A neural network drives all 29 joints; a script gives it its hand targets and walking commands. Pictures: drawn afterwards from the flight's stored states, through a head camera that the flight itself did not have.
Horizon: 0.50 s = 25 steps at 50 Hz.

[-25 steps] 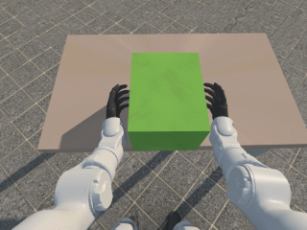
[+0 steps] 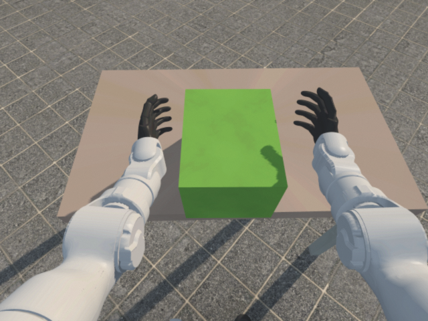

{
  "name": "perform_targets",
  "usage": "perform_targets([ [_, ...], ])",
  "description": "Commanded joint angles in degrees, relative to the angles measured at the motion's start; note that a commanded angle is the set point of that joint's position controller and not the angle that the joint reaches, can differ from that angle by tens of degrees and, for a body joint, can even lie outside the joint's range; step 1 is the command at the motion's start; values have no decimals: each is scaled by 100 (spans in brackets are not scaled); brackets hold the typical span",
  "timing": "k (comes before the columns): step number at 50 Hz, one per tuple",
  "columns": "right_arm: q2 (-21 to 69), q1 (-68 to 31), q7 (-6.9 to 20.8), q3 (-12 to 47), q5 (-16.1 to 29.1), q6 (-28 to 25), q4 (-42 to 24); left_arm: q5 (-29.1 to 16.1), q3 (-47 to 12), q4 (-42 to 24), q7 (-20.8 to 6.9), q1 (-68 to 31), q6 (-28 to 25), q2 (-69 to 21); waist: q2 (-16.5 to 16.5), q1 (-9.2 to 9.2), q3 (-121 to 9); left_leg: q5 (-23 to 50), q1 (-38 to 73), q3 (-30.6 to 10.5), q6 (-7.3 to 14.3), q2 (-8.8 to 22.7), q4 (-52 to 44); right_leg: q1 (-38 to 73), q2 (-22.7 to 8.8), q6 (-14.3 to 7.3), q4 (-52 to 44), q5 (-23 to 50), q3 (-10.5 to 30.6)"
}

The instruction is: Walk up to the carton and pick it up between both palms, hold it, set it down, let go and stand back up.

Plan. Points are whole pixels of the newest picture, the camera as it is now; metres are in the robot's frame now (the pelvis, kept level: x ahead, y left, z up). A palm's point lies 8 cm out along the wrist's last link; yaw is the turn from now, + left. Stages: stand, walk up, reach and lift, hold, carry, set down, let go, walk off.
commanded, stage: set down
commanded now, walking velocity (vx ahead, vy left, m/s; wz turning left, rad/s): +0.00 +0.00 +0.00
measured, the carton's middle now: (228, 153) +0.47 +0.02 -0.04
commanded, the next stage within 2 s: none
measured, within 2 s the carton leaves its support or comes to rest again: neither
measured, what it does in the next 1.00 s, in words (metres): stands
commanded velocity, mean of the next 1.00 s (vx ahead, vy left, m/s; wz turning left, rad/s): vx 0.00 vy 0.00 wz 0.00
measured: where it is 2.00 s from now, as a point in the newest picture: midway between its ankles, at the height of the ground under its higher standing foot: outside the picture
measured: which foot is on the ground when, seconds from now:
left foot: down 0.00-1.00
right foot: down 0.00-1.00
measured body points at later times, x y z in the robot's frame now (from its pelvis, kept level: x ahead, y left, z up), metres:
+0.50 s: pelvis -0.01 -0.01 +0.01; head +0.02 -0.01 +0.46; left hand +0.42 +0.18 +0.10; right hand +0.46 -0.18 +0.12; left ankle -0.01 +0.13 -0.72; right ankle +0.04 -0.10 -0.72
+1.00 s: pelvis -0.01 -0.01 +0.02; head +0.02 -0.01 +0.47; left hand +0.38 +0.20 +0.07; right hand +0.41 -0.20 +0.07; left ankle -0.01 +0.13 -0.72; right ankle +0.04 -0.10 -0.72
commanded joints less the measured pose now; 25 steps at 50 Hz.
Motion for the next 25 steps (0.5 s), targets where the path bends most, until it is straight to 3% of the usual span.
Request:
perform_targets([
  [1, -1358, -2680, 102, 830, 430, 129, -783, -218, -834, -755, -155, -2819, 11, 1355, 105, 12, -3410, 2193, 1493, 345, -415, -277, -341, 3103, -43, 210, 20, 2160, 1],
  [2, -1391, -2734, 88, 863, 445, 124, -886, -181, -741, -865, -162, -2772, 41, 1395, 47, 72, -3512, 2221, 1485, 360, -396, -268, -421, 3325, -37, 211, 28, 2318, 33],
  [3, -1604, -2834, 66, 734, 433, 115, -1014, -236, -773, -1174, -164, -2980, 64, 1398, 98, -64, -3828, 2443, 1644, 372, -474, -266, -403, 3413, -19, 236, 90, 2737, -14],
  [6, -1545, -2760, 79, 853, 493, 196, -769, -170, -838, -1091, -216, -2902, 184, 1274, 250, -42, -3550, 2582, 1838, 325, -507, -218, -414, 3352, 9, 219, 29, 2686, 9],
  [7, -1512, -2643, 96, 937, 525, 229, -718, -156, -751, -1059, -227, -2739, 239, 1293, 160, 33, -3438, 2579, 1869, 314, -481, -229, -429, 3382, 3, 216, -16, 2698, -8],
  [10, -1562, -2414, 78, 1028, 576, 247, -800, 9, -700, -1282, -278, -2430, 336, 1198, 91, -14, -3318, 2825, 1909, 291, -476, -232, -494, 3876, 24, 239, -2, 3231, 46],
  [11, -1571, -2727, 79, 1011, 623, 260, -768, -26, -722, -1170, -291, -2647, 361, 1214, 135, -19, -3145, 2654, 1818, 290, -464, -243, -525, 3806, 10, 228, -10, 3031, 44],
  [13, -1549, -2455, 64, 1011, 589, 348, -746, 100, -597, -864, -342, -2371, 470, 1358, -15, -5, -2728, 2299, 1769, 316, -375, -272, -691, 3901, -12, 254, -127, 2775, 78],
  [14, -1572, -2298, 43, 1075, 608, 335, -769, 139, -621, -1127, -351, -2247, 479, 1232, -1, -56, -2797, 2456, 1940, 271, -390, -268, -710, 4101, 3, 241, -95, 2975, 70],
  [15, -1491, -2371, 46, 1170, 654, 385, -517, 164, -580, -952, -364, -2296, 522, 1319, 24, 8, -2390, 2401, 1972, 257, -371, -258, -759, 4043, -23, 227, -140, 2783, 67],
  [18, -1460, -2520, 59, 1204, 620, 618, -304, 232, -542, -375, -436, -2348, 693, 1444, -200, 21, -1433, 1428, 1535, 324, -180, -308, -1078, 3988, -83, 249, -394, 1774, 122],
  [19, -1456, -2429, 88, 1120, 602, 688, -141, 147, -656, -523, -410, -2476, 681, 1469, -64, -79, -1305, 1225, 1639, 277, -152, -298, -1168, 3701, -77, 210, -442, 1276, 70],
  [21, -1385, -2551, 107, 1037, 543, 775, -239, -51, -803, -603, -371, -2638, 699, 1522, -58, -82, -1289, 1065, 1883, 269, -135, -282, -1132, 3332, -74, 153, -573, 671, 18],
  [23, -1237, -2612, 101, 1092, 547, 771, -696, -231, -807, -617, -350, -2618, 642, 1713, -383, 48, -1515, 986, 1825, 295, -88, -314, -1064, 3369, -130, 157, -602, 577, 122],
  [24, -1159, -2293, 105, 1113, 538, 751, -639, -264, -857, -642, -361, -2259, 604, 1524, -454, -104, -1448, 984, 1834, 243, -83, -326, -1036, 3454, -144, 152, -581, 528, 103],
  [25, -1192, -2068, 82, 1059, 459, 724, -463, -210, -873, -634, -388, -2061, 577, 1443, -250, -120, -1351, 959, 1927, 239, -129, -291, -1068, 3512, -167, 133, -573, 680, 108],
])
